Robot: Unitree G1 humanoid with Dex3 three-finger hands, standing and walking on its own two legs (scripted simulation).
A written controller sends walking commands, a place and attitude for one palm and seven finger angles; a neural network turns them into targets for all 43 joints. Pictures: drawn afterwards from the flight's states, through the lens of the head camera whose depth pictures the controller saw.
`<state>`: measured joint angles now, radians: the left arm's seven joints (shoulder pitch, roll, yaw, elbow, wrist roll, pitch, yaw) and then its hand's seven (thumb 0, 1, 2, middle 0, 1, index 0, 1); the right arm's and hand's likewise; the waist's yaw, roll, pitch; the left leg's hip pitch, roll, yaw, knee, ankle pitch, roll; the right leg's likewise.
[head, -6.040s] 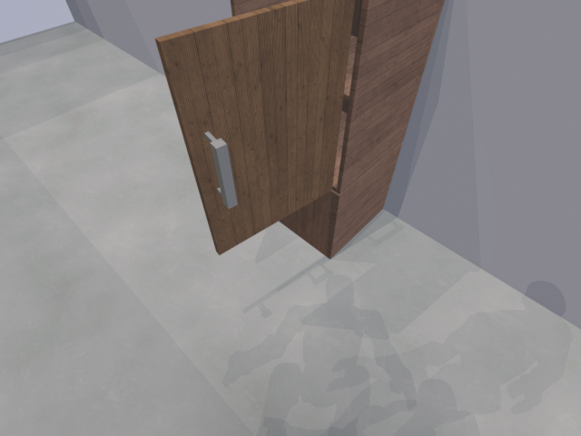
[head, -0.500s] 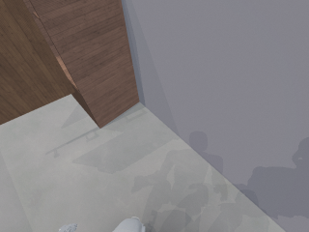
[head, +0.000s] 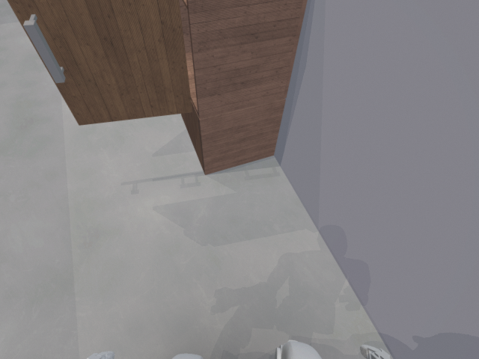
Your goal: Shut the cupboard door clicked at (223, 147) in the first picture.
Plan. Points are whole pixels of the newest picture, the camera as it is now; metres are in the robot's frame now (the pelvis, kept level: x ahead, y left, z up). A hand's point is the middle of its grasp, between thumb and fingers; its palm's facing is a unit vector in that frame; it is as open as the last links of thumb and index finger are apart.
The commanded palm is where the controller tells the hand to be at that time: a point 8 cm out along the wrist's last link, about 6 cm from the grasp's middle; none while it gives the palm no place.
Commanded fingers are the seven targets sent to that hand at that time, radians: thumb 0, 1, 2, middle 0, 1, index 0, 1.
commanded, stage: turn to face it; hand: left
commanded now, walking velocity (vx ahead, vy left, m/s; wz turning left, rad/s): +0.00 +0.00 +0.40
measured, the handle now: (47, 49) +0.84 +0.62 -0.02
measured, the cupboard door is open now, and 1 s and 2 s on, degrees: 81 81 81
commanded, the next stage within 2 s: take the last steps up to it in 0.34 s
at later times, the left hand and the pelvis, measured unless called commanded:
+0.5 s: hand out of the picture +0.00 +0.16 -0.18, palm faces +0.25 -0.95 -0.19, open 7.4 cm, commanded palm none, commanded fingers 0.00 0.90 0.90 -0.20 -0.30 -0.20 -0.30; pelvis +0.00 -0.03 -0.01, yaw +12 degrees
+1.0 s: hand out of the picture +0.00 +0.14 -0.15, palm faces +0.40 -0.89 -0.20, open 7.4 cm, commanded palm none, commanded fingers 0.00 0.90 0.90 -0.20 -0.30 -0.20 -0.30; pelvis +0.08 -0.02 +0.02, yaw +20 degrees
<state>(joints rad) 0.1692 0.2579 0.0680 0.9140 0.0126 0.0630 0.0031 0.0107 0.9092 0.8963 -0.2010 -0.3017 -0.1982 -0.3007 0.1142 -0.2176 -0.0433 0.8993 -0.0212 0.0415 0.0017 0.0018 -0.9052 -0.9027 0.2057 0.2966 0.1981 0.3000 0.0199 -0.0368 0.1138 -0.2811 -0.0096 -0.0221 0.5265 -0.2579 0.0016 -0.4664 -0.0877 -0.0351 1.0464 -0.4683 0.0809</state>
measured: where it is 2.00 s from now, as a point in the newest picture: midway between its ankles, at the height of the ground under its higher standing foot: (188, 292)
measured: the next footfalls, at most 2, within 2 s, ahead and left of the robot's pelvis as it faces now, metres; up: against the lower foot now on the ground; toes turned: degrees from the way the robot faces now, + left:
right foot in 0.16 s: +0.05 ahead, -0.15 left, +0.00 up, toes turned +1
left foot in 0.48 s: +0.02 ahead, +0.09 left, +0.00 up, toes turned +14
